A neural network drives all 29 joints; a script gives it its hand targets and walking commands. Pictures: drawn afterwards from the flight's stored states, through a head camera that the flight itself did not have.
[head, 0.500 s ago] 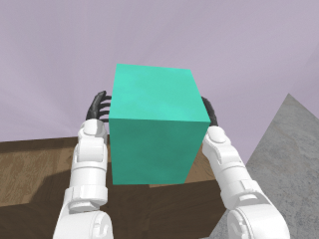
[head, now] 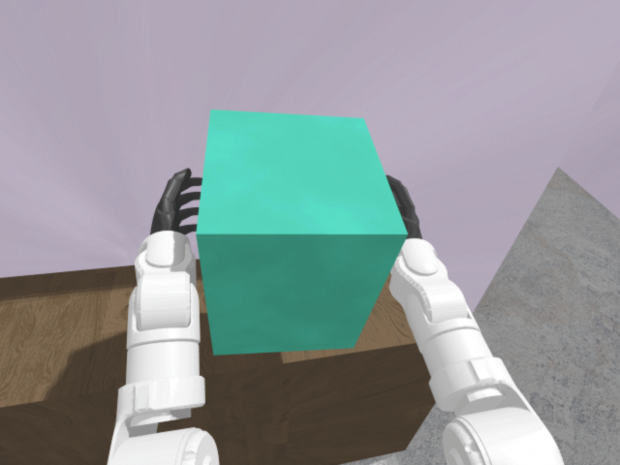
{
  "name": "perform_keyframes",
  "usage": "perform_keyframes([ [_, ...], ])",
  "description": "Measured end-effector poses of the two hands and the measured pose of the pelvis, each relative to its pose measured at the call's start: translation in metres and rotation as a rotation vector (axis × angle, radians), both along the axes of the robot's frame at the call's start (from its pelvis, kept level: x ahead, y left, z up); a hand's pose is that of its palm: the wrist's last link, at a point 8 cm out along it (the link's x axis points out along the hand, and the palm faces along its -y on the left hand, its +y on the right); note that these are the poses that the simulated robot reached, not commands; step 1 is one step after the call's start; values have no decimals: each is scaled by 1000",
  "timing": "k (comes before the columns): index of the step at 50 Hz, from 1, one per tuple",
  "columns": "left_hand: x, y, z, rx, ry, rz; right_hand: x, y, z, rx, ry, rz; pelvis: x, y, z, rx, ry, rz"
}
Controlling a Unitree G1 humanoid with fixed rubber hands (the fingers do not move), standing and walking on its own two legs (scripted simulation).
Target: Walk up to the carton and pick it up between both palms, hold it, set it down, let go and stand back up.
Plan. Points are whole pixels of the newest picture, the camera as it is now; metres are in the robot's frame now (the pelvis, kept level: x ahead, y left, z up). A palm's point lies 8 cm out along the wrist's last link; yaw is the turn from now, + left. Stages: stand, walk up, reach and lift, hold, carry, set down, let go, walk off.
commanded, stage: reach and lift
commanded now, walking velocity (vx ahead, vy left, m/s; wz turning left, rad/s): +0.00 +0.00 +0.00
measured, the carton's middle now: (287, 238) +0.40 +0.00 +0.13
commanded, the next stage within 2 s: hold in 0.46 s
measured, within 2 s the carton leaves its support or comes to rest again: neither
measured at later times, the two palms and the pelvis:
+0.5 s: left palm (162, 225) +0.37 +0.15 +0.19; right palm (402, 229) +0.36 -0.14 +0.17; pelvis +0.00 +0.00 +0.00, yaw +0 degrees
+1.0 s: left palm (151, 219) +0.36 +0.16 +0.20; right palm (402, 218) +0.35 -0.13 +0.20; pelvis -0.01 +0.00 +0.00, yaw +0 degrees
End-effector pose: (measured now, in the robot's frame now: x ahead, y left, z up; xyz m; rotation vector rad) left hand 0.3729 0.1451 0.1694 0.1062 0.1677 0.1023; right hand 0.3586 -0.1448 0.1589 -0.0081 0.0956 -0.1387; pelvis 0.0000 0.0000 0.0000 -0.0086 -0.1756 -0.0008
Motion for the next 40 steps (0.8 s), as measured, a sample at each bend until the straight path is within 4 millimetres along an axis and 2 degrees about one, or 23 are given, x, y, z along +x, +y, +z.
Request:
perform_keyframes([
  [23, -6, 4, 17, 0, -9, 16, -2, 4, 13, 6, -13, 10, -2, 2, 0, -2, 0, -2],
  [40, -14, 13, 33, -14, -47, 34, -3, 12, 34, 16, -54, 31, -4, 1, -1, -4, -3, -3],
])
